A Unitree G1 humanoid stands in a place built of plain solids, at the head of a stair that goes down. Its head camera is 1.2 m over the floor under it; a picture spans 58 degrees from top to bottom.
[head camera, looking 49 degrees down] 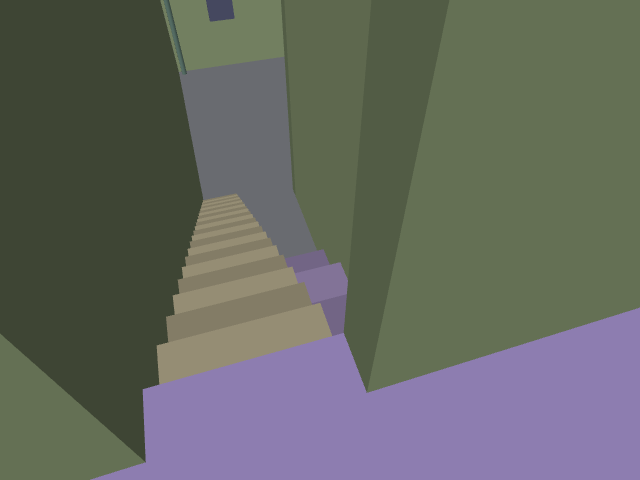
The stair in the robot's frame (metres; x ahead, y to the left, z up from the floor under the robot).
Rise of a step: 0.19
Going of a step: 0.24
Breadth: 0.60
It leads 17 degrees to the left of straight ahead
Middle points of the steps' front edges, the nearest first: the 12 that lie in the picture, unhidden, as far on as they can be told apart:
0.57 0.21 0.00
0.80 0.29 -0.19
1.03 0.36 -0.37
1.26 0.43 -0.56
1.49 0.50 -0.75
1.72 0.57 -0.93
1.95 0.64 -1.12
2.18 0.71 -1.30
2.41 0.78 -1.49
2.64 0.85 -1.68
2.87 0.92 -1.86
3.10 1.00 -2.05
